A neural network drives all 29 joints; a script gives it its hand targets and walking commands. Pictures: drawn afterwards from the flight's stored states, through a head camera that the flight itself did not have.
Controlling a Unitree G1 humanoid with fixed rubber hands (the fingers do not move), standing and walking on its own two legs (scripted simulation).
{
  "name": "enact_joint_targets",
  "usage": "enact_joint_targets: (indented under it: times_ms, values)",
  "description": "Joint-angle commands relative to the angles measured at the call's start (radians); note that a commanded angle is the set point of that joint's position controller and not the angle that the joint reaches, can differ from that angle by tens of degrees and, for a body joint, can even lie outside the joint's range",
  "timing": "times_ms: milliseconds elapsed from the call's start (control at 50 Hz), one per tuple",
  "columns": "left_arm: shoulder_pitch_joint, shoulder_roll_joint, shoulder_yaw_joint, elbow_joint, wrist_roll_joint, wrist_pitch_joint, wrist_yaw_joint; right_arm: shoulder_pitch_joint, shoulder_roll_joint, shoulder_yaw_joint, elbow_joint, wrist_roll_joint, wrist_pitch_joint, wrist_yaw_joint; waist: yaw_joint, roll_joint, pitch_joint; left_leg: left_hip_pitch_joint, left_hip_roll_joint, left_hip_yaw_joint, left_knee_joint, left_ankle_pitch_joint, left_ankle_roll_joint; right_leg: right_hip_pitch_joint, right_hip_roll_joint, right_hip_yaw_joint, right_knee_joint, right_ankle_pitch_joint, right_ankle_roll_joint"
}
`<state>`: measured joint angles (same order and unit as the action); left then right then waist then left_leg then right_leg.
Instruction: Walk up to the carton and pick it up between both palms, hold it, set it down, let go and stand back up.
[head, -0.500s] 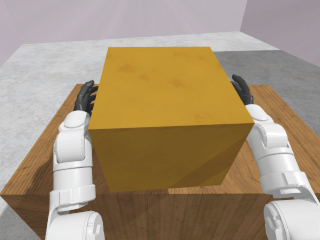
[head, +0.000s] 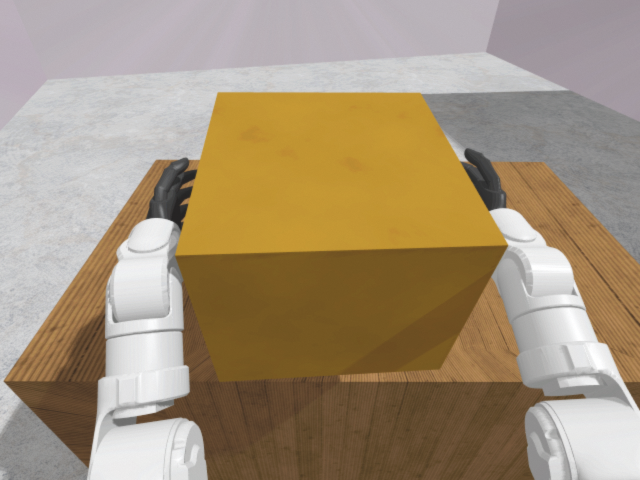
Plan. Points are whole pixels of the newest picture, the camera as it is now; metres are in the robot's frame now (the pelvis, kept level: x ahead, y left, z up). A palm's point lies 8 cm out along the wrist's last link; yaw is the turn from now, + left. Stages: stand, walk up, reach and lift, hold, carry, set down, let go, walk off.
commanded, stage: hold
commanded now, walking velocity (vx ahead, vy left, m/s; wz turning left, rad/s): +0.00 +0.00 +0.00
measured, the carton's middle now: (326, 227) +0.40 +0.01 +0.16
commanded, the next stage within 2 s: set down in 0.60 s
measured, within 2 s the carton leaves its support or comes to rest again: neither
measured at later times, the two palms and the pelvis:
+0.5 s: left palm (168, 223) +0.36 +0.19 +0.21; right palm (486, 211) +0.37 -0.18 +0.21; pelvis +0.00 +0.00 +0.00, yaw +0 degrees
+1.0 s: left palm (155, 221) +0.37 +0.21 +0.21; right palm (464, 208) +0.39 -0.17 +0.20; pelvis +0.01 -0.01 +0.00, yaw +1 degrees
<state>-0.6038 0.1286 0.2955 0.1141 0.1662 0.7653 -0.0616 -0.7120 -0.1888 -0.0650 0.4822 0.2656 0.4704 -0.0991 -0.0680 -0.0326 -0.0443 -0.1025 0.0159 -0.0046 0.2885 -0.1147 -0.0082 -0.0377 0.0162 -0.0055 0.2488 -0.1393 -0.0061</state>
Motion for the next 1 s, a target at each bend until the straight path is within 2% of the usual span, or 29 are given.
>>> enact_joint_targets:
  times_ms: [0,60,80,180,240,300,360,400,420,500,540,580,600,640,720,800,840,980]
  values:
    - [-0.601,-0.486,-0.414,-0.162,-0.15,-0.062,-0.139,-0.684,0.499,0.328,-0.312,0.095,-0.045,0.131,-0.002,0.043,-0.402,0.17,-0.045,0.017,-0.01,0.163,-0.008,0.029,0.034,-0.017,-0.022,0.189,0.022]
    - [-0.611,-0.482,-0.424,-0.2,-0.151,-0.07,-0.137,-0.663,0.501,0.336,-0.308,0.107,-0.045,0.126,-0.011,0.061,-0.408,0.197,-0.047,0.016,0.003,0.215,-0.021,0.039,0.035,-0.017,-0.015,0.24,0.024]
    - [-0.616,-0.477,-0.415,-0.189,-0.149,-0.068,-0.137,-0.68,0.502,0.343,-0.328,0.11,-0.047,0.124,-0.002,0.057,-0.419,0.191,-0.052,0.018,0.002,0.194,-0.014,0.038,0.031,-0.015,-0.02,0.225,0.029]
    - [-0.635,-0.477,-0.411,-0.165,-0.148,-0.07,-0.136,-0.677,0.505,0.322,-0.277,0.093,-0.043,0.129,-0.002,0.053,-0.379,0.166,-0.046,0.02,-0.017,0.143,-0.008,0.012,0.029,-0.016,-0.024,0.161,0.023]
    - [-0.627,-0.485,-0.399,-0.141,-0.14,-0.064,-0.137,-0.715,0.512,0.331,-0.283,0.096,-0.047,0.131,0.017,0.041,-0.394,0.152,-0.047,0.024,-0.018,0.136,-0.001,0.021,0.03,-0.012,-0.025,0.15,0.024]
    - [-0.639,-0.492,-0.419,-0.167,-0.15,-0.068,-0.134,-0.702,0.516,0.336,-0.282,0.106,-0.047,0.126,0.0,0.064,-0.406,0.175,-0.047,0.022,-0.004,0.172,-0.011,0.024,0.031,-0.011,-0.017,0.188,0.024]
    - [-0.634,-0.473,-0.39,-0.123,-0.134,-0.062,-0.142,-0.691,0.509,0.326,-0.241,0.102,-0.039,0.123,-0.002,0.046,-0.347,0.155,-0.049,0.023,-0.014,0.15,-0.005,0.02,0.027,-0.01,-0.027,0.182,0.028]
    - [-0.629,-0.478,-0.387,-0.117,-0.137,-0.064,-0.15,-0.713,0.515,0.329,-0.273,0.098,-0.044,0.121,0.003,0.029,-0.373,0.145,-0.052,0.025,-0.016,0.137,0.003,0.042,0.026,-0.009,-0.025,0.186,0.031]
    - [-0.638,-0.486,-0.399,-0.134,-0.144,-0.068,-0.149,-0.713,0.518,0.326,-0.284,0.099,-0.045,0.12,-0.002,0.045,-0.398,0.154,-0.052,0.023,-0.013,0.148,-0.003,0.044,0.025,-0.007,-0.021,0.196,0.031]
    - [-0.65,-0.476,-0.394,-0.155,-0.145,-0.075,-0.146,-0.687,0.518,0.324,-0.263,0.101,-0.04,0.117,-0.011,0.042,-0.393,0.165,-0.053,0.02,-0.011,0.161,-0.006,0.036,0.027,-0.012,-0.022,0.207,0.033]
    - [-0.642,-0.487,-0.414,-0.166,-0.151,-0.074,-0.143,-0.694,0.511,0.329,-0.29,0.108,-0.046,0.119,-0.012,0.069,-0.405,0.169,-0.053,0.017,-0.004,0.178,-0.014,0.038,0.03,-0.014,-0.019,0.213,0.029]
    - [-0.646,-0.483,-0.407,-0.154,-0.145,-0.072,-0.139,-0.695,0.504,0.324,-0.279,0.104,-0.045,0.124,-0.007,0.064,-0.391,0.17,-0.049,0.017,-0.011,0.162,-0.016,0.02,0.032,-0.019,-0.024,0.174,0.025]
    - [-0.669,-0.485,-0.422,-0.219,-0.164,-0.083,-0.132,-0.744,0.494,0.331,-0.337,0.122,-0.06,0.133,0.015,0.087,-0.439,0.192,-0.049,0.002,0.013,0.191,-0.033,0.02,0.036,-0.023,-0.016,0.155,0.018]
    - [-0.681,-0.487,-0.446,-0.213,-0.178,-0.086,-0.118,-0.743,0.47,0.323,-0.325,0.119,-0.063,0.14,0.002,0.095,-0.435,0.234,-0.043,-0.007,0.024,0.207,-0.043,-0.017,0.043,-0.031,-0.026,0.127,0.01]
    - [-0.65,-0.468,-0.39,-0.141,-0.135,-0.124,-0.122,-0.719,0.465,0.276,-0.251,0.058,-0.116,0.163,0.021,0.066,-0.39,0.22,-0.039,0.0,-0.003,0.135,-0.024,-0.035,0.03,-0.037,-0.035,0.073,0.011]
    - [-0.598,-0.442,-0.308,-0.015,-0.065,-0.18,-0.151,-0.683,0.453,0.207,-0.115,-0.039,-0.2,0.185,0.039,0.046,-0.285,0.183,-0.037,0.02,-0.039,0.057,-0.004,-0.021,0.013,-0.045,-0.047,0.007,0.012]
    - [-0.576,-0.445,-0.288,0.019,-0.039,-0.206,-0.163,-0.678,0.456,0.185,-0.093,-0.081,-0.246,0.193,0.047,0.036,-0.251,0.174,-0.037,0.031,-0.051,0.035,0.005,-0.004,0.01,-0.054,-0.047,-0.013,0.016]
    - [-0.556,-0.485,-0.35,0.049,-0.046,-0.292,-0.154,-0.672,0.455,0.151,-0.08,-0.153,-0.384,0.191,0.026,0.045,-0.261,0.22,-0.033,0.045,-0.023,0.15,-0.015,-0.002,0.014,-0.084,-0.048,0.048,0.018]
